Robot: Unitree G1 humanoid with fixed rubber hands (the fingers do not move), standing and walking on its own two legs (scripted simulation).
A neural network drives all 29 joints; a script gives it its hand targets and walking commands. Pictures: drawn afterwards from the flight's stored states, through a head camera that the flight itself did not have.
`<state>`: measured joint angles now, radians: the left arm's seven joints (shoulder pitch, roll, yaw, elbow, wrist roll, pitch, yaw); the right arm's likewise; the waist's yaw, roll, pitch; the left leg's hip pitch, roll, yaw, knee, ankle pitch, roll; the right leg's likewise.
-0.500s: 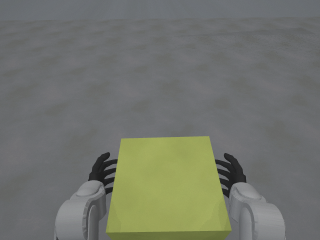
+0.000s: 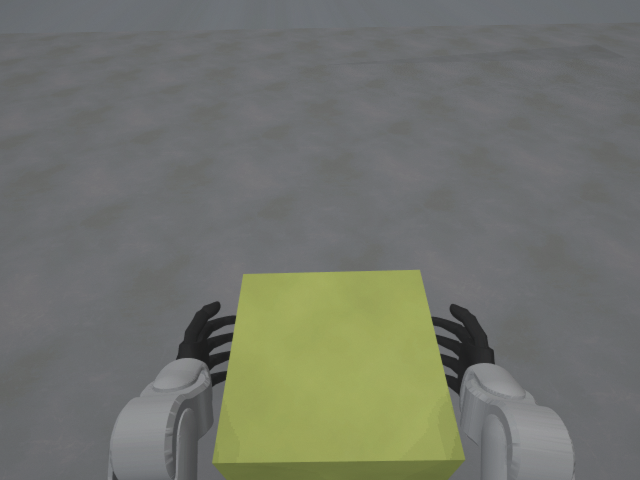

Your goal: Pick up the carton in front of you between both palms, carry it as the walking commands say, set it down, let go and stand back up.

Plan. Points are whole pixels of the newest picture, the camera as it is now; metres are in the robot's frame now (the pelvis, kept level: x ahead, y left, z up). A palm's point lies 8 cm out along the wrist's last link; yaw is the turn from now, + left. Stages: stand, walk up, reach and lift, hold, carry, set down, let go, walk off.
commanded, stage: carry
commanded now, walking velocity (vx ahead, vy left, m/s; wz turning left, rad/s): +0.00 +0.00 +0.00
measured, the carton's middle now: (334, 397) +0.24 +0.00 +0.01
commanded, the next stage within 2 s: hold in 1.32 s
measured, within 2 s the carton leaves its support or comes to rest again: neither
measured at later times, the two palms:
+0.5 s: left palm (201, 394) +0.22 +0.15 +0.06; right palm (468, 398) +0.22 -0.15 +0.06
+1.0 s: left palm (212, 385) +0.24 +0.15 +0.03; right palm (457, 391) +0.24 -0.15 +0.03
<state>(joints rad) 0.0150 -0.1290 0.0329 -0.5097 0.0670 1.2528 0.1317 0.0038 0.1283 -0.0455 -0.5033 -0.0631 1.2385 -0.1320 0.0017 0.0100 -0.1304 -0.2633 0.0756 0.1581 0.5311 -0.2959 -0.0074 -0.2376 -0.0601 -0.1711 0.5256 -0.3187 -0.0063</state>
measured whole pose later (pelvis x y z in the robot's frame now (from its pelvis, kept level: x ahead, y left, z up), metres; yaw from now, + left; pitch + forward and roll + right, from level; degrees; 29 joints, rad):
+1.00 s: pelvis -0.04 +0.00 +0.00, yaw +0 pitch +2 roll +0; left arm -0.20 -0.14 0.14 0.13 0.21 0.73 0.05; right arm -0.19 0.14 -0.15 0.12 -0.22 0.71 -0.05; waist 0.00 0.01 -0.05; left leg -0.32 0.07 0.15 0.50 -0.21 0.00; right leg -0.30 -0.06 -0.18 0.52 -0.24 -0.02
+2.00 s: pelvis -0.09 +0.02 -0.02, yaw -4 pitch -2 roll +1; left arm -0.65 -0.24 0.61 0.60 0.49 0.49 0.01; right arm -0.71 0.14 -0.58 0.70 -0.53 0.45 0.07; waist 0.01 0.02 0.15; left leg -0.41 -0.03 0.01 0.71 -0.26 0.02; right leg -0.43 0.01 0.04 0.72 -0.27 0.00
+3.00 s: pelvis -0.13 +0.01 -0.28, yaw -3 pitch +44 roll +3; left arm -0.98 -0.09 0.58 0.60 0.21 0.29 0.09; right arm -1.14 -0.08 -0.33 0.83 -0.22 0.28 -0.05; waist 0.07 0.00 -0.09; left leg -2.02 -0.03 -0.01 1.76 -0.51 -0.04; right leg -2.05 0.05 0.02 1.78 -0.49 -0.01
